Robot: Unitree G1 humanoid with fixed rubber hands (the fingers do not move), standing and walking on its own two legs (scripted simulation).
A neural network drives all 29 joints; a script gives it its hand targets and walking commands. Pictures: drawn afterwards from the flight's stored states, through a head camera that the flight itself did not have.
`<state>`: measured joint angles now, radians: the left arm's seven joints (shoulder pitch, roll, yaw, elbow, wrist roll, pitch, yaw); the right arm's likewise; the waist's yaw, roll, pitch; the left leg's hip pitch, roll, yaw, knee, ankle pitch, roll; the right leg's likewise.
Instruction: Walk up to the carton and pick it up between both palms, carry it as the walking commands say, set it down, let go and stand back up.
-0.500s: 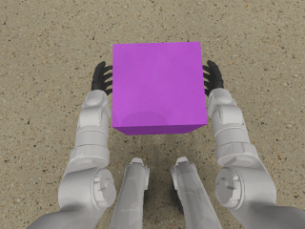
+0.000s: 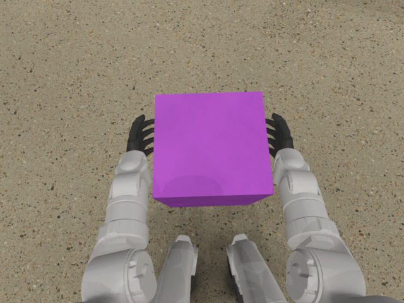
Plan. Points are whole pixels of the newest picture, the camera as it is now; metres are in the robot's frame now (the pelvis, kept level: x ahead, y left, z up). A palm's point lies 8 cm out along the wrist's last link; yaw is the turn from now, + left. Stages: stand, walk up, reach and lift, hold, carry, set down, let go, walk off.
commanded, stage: reach and lift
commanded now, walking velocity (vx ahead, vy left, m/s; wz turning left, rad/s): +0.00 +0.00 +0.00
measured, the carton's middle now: (209, 158) +0.40 +0.01 -0.12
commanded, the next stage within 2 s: none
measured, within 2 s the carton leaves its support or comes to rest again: neither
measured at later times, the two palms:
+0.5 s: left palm (126, 149) +0.38 +0.16 +0.02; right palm (297, 146) +0.38 -0.14 +0.02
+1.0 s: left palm (111, 145) +0.36 +0.16 +0.09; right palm (318, 141) +0.36 -0.15 +0.09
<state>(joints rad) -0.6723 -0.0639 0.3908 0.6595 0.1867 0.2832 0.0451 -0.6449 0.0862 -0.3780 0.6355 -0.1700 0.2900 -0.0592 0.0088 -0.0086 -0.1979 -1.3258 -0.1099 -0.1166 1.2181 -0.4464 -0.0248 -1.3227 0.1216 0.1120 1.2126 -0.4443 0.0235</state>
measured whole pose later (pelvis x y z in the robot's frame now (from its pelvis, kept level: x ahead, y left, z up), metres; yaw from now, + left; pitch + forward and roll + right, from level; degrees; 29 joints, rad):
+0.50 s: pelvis +0.02 +0.00 +0.06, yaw +0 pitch +24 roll +0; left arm -0.52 -0.12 0.40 0.59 0.24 0.30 0.01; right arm -0.50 0.13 -0.37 0.58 -0.23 0.31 -0.03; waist 0.00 -0.01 -0.16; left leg -0.96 -0.09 -0.13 0.89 -0.35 -0.01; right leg -0.95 0.10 0.13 0.89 -0.35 0.01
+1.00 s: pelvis +0.03 +0.00 +0.11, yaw +0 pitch +12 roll +0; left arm -0.38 -0.15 0.37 0.49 0.27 0.41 0.00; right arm -0.37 0.16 -0.33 0.48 -0.27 0.42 -0.01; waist 0.00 0.00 -0.10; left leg -0.55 -0.08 -0.14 0.61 -0.26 0.00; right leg -0.55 0.08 0.14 0.62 -0.27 0.00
